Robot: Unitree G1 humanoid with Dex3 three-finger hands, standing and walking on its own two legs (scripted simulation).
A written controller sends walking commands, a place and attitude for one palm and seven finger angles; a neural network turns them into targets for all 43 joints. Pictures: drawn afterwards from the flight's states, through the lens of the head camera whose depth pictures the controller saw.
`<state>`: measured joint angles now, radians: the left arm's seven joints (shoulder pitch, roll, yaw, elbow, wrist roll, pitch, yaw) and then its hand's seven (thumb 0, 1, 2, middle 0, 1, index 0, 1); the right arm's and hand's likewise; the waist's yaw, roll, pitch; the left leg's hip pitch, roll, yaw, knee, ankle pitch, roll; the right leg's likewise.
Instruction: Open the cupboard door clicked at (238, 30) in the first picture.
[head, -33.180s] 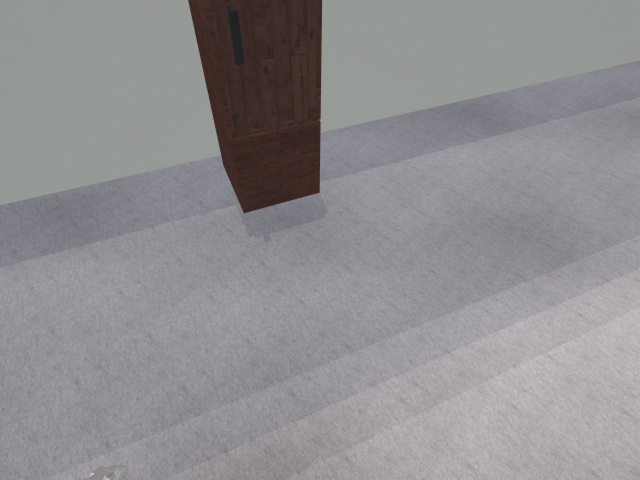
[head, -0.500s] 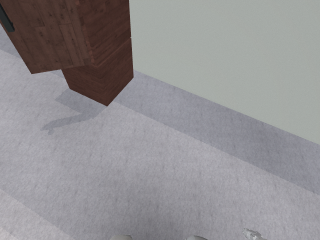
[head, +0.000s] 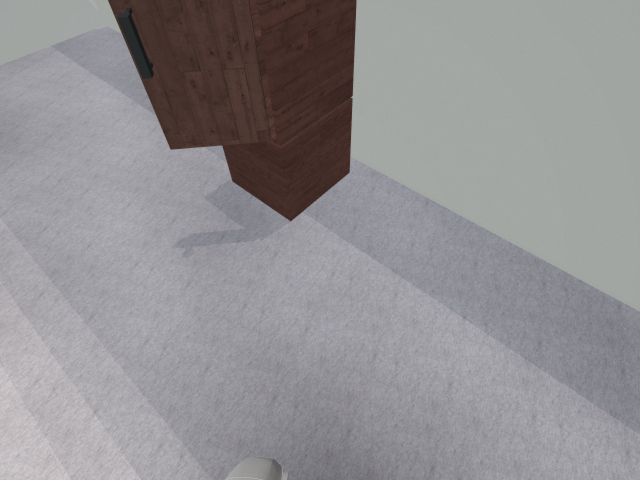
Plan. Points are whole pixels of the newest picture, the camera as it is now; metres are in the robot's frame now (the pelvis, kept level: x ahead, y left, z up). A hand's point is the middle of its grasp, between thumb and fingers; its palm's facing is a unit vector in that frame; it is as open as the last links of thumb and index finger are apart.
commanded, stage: take the last steps up to it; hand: left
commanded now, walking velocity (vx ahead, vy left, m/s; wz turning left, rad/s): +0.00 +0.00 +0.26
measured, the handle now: (138, 43) +1.08 +0.53 +0.01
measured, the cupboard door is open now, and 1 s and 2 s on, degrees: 47 47 47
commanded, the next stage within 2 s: come to a stop and stand still in 1.68 s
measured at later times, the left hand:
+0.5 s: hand out of the picture +0.09 +0.23 -0.16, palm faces +0.17 -0.96 -0.22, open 7.4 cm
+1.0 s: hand out of the picture +0.08 +0.26 -0.20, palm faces +0.31 -0.94 -0.17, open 7.3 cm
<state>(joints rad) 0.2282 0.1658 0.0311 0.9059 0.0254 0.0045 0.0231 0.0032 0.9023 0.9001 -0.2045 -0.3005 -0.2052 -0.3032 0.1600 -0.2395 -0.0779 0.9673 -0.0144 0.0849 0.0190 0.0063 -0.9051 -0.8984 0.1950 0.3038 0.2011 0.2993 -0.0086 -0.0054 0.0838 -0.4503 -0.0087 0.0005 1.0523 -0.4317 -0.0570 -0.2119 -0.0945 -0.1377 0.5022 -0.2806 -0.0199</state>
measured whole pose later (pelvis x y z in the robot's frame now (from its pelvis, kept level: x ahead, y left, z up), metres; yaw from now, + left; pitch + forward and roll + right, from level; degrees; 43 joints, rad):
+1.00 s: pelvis +0.19 +0.11 -0.02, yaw +12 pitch +0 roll +0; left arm 0.39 0.17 0.06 1.13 0.02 0.00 0.00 0.01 0.91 0.90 -0.20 -0.30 -0.20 -0.30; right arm 0.15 -0.17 -0.04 0.99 -0.03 -0.05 0.01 0.00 -0.91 -0.90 0.19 0.30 0.20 0.30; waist 0.05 -0.05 0.08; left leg -0.39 0.04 0.12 0.62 -0.23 0.03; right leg -0.25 -0.15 -0.08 0.93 -0.52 0.02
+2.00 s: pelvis +0.52 +0.24 +0.00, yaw +8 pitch +0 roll -1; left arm 0.20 0.18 0.05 1.04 0.02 0.03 0.03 0.01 0.92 0.90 -0.20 -0.30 -0.20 -0.30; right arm 0.18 -0.15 -0.02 1.06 -0.02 -0.01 -0.05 -0.01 -0.94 -0.90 0.20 0.30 0.21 0.30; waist 0.02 -0.05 0.06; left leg -0.25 0.02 0.14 0.47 -0.22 0.06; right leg -0.43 -0.05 -0.05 0.87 -0.39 0.03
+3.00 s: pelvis +0.52 +0.25 +0.00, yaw +7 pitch +0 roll +0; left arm 0.28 0.16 0.01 1.15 0.01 0.01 0.02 0.00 0.91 0.90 -0.20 -0.30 -0.20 -0.30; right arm 0.27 -0.15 0.00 1.12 -0.01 -0.01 -0.03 0.00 -0.91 -0.90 0.20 0.30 0.20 0.30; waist 0.02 -0.04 0.02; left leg -0.13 -0.02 0.05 0.41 -0.28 0.03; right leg -0.18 -0.07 -0.03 0.41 -0.22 0.05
